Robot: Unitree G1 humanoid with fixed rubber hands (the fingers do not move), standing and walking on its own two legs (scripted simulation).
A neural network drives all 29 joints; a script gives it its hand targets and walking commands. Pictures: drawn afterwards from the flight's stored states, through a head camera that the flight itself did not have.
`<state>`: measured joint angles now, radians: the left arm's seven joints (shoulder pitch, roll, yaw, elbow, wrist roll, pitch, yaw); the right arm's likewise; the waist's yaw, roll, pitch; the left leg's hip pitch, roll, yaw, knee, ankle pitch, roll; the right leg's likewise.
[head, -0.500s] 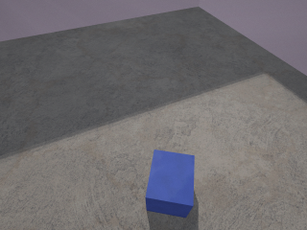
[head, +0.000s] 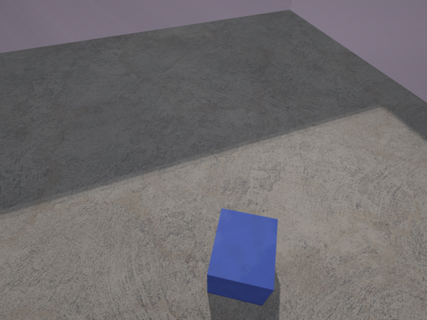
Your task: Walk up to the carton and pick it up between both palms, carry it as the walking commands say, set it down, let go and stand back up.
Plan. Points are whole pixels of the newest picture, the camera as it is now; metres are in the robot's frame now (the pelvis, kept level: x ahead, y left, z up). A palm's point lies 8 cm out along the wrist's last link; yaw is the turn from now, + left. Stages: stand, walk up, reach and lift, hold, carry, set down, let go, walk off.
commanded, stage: walk up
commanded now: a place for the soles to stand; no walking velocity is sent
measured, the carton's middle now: (241, 256) +0.46 -0.09 -0.63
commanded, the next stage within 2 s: reach and lift in 0.30 s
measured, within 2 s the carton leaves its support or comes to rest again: neither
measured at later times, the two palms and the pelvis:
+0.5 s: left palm (107, 290) +0.19 +0.24 -0.10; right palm out of the picture +0.12 -0.29 -0.09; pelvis -0.02 -0.01 -0.01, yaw -10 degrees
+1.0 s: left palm (129, 272) +0.24 +0.22 -0.14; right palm (355, 304) +0.20 -0.28 -0.15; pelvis -0.03 -0.02 -0.05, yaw -9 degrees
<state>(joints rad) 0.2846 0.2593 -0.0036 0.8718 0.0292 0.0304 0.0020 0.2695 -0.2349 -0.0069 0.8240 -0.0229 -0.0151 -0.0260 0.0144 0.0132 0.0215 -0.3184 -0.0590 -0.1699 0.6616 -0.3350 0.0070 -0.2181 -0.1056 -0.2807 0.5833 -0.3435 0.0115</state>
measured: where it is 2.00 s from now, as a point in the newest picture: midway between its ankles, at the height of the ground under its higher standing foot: outside the picture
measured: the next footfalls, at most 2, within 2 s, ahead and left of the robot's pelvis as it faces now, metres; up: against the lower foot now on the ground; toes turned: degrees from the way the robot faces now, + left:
none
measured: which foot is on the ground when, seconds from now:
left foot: down 0.00-1.00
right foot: down 0.00-1.00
